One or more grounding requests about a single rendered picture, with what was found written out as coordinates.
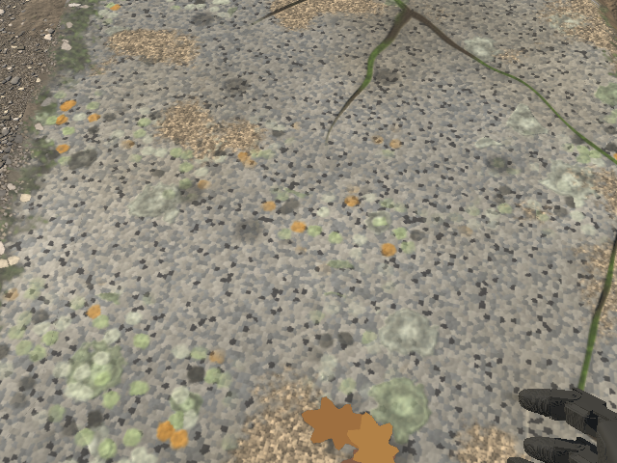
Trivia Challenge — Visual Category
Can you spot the right robot hand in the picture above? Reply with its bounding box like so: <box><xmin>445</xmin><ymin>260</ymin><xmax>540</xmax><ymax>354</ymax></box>
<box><xmin>507</xmin><ymin>388</ymin><xmax>617</xmax><ymax>463</ymax></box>

